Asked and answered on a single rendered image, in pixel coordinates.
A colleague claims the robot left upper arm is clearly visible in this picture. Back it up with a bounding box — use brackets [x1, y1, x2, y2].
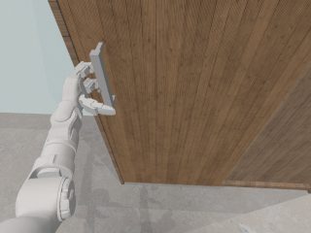
[0, 176, 77, 233]

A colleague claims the robot left forearm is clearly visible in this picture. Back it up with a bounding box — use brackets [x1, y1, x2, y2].
[15, 101, 83, 217]

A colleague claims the wardrobe door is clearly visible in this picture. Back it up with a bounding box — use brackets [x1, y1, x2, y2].
[57, 0, 311, 186]
[225, 61, 311, 184]

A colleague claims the left robot hand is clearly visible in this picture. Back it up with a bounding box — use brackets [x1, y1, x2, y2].
[62, 61, 116, 116]

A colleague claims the right robot hand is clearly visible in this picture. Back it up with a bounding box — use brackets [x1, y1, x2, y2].
[237, 223, 257, 233]

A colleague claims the handle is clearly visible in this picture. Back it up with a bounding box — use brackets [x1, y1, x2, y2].
[89, 42, 116, 109]

